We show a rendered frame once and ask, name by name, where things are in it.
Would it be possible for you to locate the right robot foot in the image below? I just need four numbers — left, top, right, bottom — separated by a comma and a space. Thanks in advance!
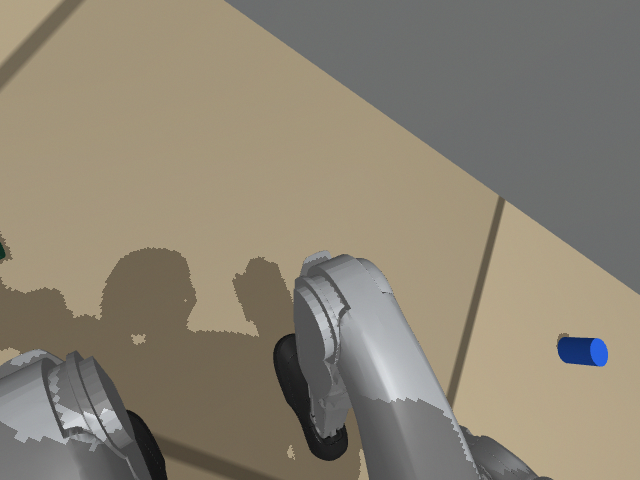
273, 334, 348, 461

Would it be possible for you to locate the right robot hand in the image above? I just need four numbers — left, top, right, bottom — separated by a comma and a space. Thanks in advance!
459, 425, 539, 480

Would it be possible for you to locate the left robot foot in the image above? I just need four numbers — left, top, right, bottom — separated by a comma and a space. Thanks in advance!
126, 410, 168, 480

